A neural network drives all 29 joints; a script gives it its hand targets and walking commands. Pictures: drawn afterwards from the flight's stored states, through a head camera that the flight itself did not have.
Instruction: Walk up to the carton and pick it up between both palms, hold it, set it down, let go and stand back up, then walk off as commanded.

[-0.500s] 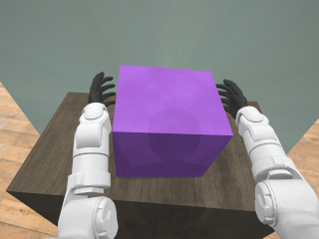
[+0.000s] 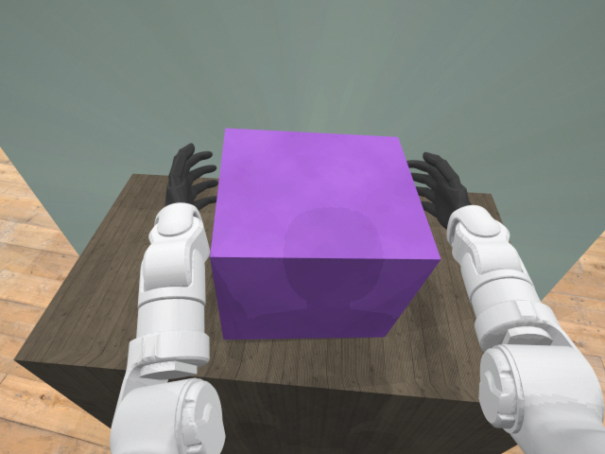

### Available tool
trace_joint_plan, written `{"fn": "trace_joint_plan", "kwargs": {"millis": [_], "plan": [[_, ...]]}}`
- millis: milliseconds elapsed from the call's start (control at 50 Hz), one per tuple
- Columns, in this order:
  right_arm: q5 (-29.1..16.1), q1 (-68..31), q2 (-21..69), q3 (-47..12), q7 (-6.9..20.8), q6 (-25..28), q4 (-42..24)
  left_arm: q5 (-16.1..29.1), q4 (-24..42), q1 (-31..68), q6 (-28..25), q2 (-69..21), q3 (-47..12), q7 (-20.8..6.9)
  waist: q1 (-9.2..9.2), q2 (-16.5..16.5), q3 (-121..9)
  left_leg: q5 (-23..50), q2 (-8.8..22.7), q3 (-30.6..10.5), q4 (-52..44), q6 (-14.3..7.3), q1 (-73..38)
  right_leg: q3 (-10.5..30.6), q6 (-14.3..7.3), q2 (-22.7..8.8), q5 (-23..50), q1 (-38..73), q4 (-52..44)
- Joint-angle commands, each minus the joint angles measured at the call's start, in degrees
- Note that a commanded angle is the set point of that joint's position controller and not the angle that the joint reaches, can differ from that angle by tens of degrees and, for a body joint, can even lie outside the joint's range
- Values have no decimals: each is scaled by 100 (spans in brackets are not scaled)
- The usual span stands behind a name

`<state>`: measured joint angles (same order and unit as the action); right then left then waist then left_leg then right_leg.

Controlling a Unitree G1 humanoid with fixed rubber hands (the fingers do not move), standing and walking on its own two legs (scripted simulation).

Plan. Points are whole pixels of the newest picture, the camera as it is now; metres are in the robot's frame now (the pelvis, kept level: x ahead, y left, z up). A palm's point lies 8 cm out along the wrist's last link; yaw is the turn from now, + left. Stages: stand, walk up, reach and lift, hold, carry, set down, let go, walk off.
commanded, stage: set down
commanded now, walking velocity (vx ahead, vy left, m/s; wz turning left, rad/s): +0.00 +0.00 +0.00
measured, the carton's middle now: (310, 239) +0.42 +0.00 +0.06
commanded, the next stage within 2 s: none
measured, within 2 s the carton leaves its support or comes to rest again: rests again in 1.08 s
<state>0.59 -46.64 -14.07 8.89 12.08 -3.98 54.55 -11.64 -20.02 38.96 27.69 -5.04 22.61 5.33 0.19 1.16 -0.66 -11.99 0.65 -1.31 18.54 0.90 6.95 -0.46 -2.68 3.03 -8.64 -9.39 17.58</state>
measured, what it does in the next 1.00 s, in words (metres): stands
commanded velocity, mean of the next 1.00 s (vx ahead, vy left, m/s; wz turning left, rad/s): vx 0.00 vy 0.00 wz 0.00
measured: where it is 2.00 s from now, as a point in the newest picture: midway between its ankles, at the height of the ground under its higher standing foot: outside the picture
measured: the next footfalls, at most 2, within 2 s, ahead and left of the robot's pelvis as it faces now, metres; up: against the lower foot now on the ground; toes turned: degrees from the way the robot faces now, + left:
none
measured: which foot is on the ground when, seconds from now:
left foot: down 0.00-1.00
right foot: down 0.00-1.00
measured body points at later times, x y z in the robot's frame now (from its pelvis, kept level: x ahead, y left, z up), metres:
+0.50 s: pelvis +0.00 +0.00 +0.00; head +0.00 -0.01 +0.45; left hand +0.39 +0.18 +0.14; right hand +0.43 -0.18 +0.13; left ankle -0.02 +0.13 -0.75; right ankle +0.01 -0.09 -0.75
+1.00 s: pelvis +0.00 +0.00 +0.00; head +0.01 -0.01 +0.45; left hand +0.39 +0.18 +0.12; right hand +0.42 -0.18 +0.11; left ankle -0.02 +0.13 -0.75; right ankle +0.01 -0.09 -0.75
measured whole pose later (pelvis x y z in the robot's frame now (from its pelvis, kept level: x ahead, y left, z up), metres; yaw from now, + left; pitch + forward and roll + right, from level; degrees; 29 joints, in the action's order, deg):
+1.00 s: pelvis +0.00 +0.00 +0.00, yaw +0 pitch +1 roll +0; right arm 6.6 -44.3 -10.4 16.9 13.7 1.6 55.8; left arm -13.5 -26.7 35.3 17.8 -5.2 23.3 5.6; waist 0.5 1.1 -0.6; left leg -12.1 0.6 -1.3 18.4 1.0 7.1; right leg -0.5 -2.7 3.0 -8.7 -9.6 17.6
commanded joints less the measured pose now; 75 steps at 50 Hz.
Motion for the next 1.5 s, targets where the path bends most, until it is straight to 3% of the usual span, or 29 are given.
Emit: {"fn": "trace_joint_plan", "kwargs": {"millis": [0, 40, 80, 140, 180, 240, 260, 280, 320, 360, 440, 480, 640, 760, 780, 820, 880, 940, 1060, 1140, 1200, 1220, 1280, 1360, 1380, 1400, 1420, 1440, 1480], "plan": [[174, -2383, 1727, -124, 710, 271, -695, -430, -345, 1340, -161, -2234, -1105, -421, 662, -367, -1694, 1742, 78, 275, -358, -19, 44, -490, 55, -101, 1085, 296, -130], [259, -2284, 1883, 8, 700, 321, -756, -487, -215, 1465, -216, -2323, -1177, -419, 562, -277, -1859, 1670, 92, 226, -398, -17, -66, -495, 56, -104, 1090, 293, -141], [278, -2184, 1954, -50, 726, 271, -564, -532, -395, 1235, -248, -2260, -968, -458, 696, -381, -1441, 1682, 72, 284, -409, -65, 135, -462, 89, -130, 1147, 397, -109], [320, -2158, 1826, 65, 757, 345, -636, -509, -400, 1277, -260, -2401, -1166, -442, 507, -268, -1694, 1598, 97, 242, -379, 5, 41, -514, 63, -91, 1050, 277, -109], [316, -2078, 1901, 12, 754, 344, -672, -548, -460, 1174, -310, -2337, -1021, -438, 625, -266, -1552, 1637, 88, 264, -365, -31, 25, -474, 64, -110, 1095, 272, -127], [430, -1936, 1992, 93, 744, 348, -495, -539, -378, 1154, -380, -2376, -1003, -466, 531, -440, -1668, 1719, 73, 266, -371, -45, -20, -500, 92, -97, 1308, 340, -122], [475, -2038, 2027, 165, 764, 406, -521, -576, -309, 1242, -420, -2542, -1164, -463, 471, -107, -1789, 1833, 64, 269, -339, 47, -15, -544, 62, -94, 1256, 308, -60], [496, -1958, 1878, 181, 749, 397, -592, -564, -341, 1121, -389, -2407, -1094, -476, 403, -298, -1734, 1796, 84, 237, -380, 27, -89, -577, 67, -59, 1180, 301, -135], [478, -1762, 2040, 149, 762, 325, -375, -650, -543, 989, -396, -2443, -1023, -497, 547, -135, -1388, 1657, 61, 279, -370, 18, 98, -505, 36, -108, 1031, 305, -110], [598, -1719, 1990, 246, 790, 291, -357, -644, -556, 933, -389, -2483, -1034, -525, 411, -250, -1379, 1482, 78, 256, -445, 7, 83, -535, 22, -104, 911, 236, -175], [673, -1847, 2094, 246, 827, 356, -570, -743, -679, 1069, -482, -2387, -855, -537, 577, -309, -1410, 1114, 47, 271, -529, -60, 283, -483, 74, -146, 730, 368, -157], [839, -1593, 2080, 458, 831, 326, -238, -708, -689, 1025, -527, -2491, -936, -562, 382, -343, -1322, 1127, 87, 269, -557, 7, 283, -564, 40, -85, 671, 226, -183], [940, -1637, 2128, 533, 851, 441, -392, -766, -809, 865, -672, -2594, -917, -561, 356, -243, -1427, 1326, 69, 239, -467, 20, 213, -559, 61, -93, 874, 257, -136], [927, -1370, 1921, 442, 784, 528, -307, -726, -821, 668, -842, -2336, -899, -480, 459, -243, -1383, 1627, 91, 262, -339, 33, 216, -509, 53, -80, 1096, 195, -76], [979, -1394, 1857, 556, 722, 591, -230, -649, -614, 925, -922, -2314, -1093, -435, 294, -176, -1528, 1620, 100, 255, -340, 82, 83, -559, 58, -74, 1066, 148, -100], [973, -1282, 1604, 582, 690, 627, -279, -662, -609, 809, -1023, -2086, -1121, -335, 295, -96, -1589, 1451, 120, 229, -361, 123, 116, -547, 47, -84, 981, 128, -101], [774, -1293, 901, 596, 541, 709, 33, -612, -903, 863, -1107, -1610, -1138, -162, 217, 77, -1154, 1091, 118, 210, -404, 175, 231, -536, 4, -99, 621, -63, -117], [120, -1215, -972, 425, 95, 577, 413, -72, -1161, 810, -1107, -25, -1033, 324, 260, -143, -1255, 1020, 129, 230, -417, 142, 289, -383, 8, -11, 733, -87, -128], [-975, -2472, -1486, -672, -256, 734, 85, 662, -1406, 1646, -1575, 554, -1069, 817, 979, -528, -2118, 1453, 40, 445, -43, 66, 969, -108, 95, 72, 1643, 141, 252], [-1644, -2777, -1837, -1167, -293, 939, 24, 909, -1040, 1864, -2001, 886, -1002, 976, 1221, -633, -3321, 2095, 56, 524, 178, 134, 988, 66, 98, 114, 2463, 585, 556], [-2009, -2678, -1955, -1450, -199, 1074, 148, 1017, -822, 1616, -2255, 844, -1107, 982, 1244, -530, -4109, 2664, 69, 536, 361, 238, 880, 98, 47, 156, 3061, 739, 660], [-2035, -2605, -2105, -1322, -193, 1071, 246, 1058, -776, 1668, -2318, 912, -1226, 983, 1039, -482, -4318, 2633, 80, 498, 378, 251, 763, 78, 32, 175, 3086, 537, 653], [-2314, -2210, -2130, -1772, -179, 974, 326, 1015, -794, 1021, -2274, 1036, -1027, 836, 1199, -680, -4112, 2991, 12, 543, 353, 203, 752, 182, 60, 193, 3745, 1106, 691], [-2326, -1991, -2328, -1734, -148, 788, 1293, 927, -1091, 1036, -2089, 1016, -945, 695, 934, -497, -3005, 2480, 0, 501, 143, 214, 934, 176, 40, 144, 3172, 918, 529], [-2341, -1917, -2384, -1818, -172, 785, 878, 990, -883, 802, -2038, 1014, -962, 641, 890, -720, -3177, 2702, 24, 506, 167, 193, 772, 166, 36, 167, 3485, 1129, 522], [-2372, -1704, -2425, -1727, -146, 798, 1153, 911, -896, 681, -1977, 927, -1015, 619, 796, -506, -2849, 2617, 31, 431, 137, 215, 684, 124, 31, 149, 3208, 985, 526], [-2426, -1372, -2431, -1878, -145, 833, 887, 951, -643, 137, -1920, 904, -1061, 561, 800, -564, -2974, 3024, -7, 434, 201, 225, 725, 181, 25, 159, 3870, 1276, 583], [-2352, -1692, -2610, -1613, -164, 874, 1087, 920, -674, 587, -1914, 898, -1098, 572, 668, -392, -3029, 2927, 16, 378, 190, 270, 589, 135, 12, 144, 3463, 910, 545], [-2409, -1745, -2737, -1627, -79, 968, 708, 996, -305, 479, -1917, 952, -1126, 579, 774, -457, -3335, 3074, 52, 381, 256, 286, 530, 146, -9, 223, 3450, 941, 548]]}}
